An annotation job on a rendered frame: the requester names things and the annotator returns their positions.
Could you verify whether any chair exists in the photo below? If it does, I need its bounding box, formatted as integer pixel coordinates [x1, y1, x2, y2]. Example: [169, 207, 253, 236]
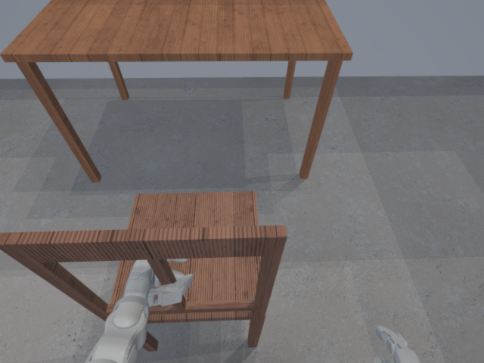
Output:
[0, 191, 287, 352]

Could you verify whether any left robot hand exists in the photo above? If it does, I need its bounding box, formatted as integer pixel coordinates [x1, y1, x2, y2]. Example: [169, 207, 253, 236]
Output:
[123, 259, 194, 307]

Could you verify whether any right robot hand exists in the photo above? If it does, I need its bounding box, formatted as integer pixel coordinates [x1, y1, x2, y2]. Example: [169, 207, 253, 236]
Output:
[374, 325, 421, 363]

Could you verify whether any robot left forearm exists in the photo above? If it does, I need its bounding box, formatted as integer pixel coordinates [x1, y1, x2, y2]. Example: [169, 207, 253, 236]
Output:
[85, 296, 149, 363]

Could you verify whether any table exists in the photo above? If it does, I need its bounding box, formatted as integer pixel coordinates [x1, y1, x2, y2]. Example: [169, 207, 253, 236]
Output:
[0, 0, 353, 182]

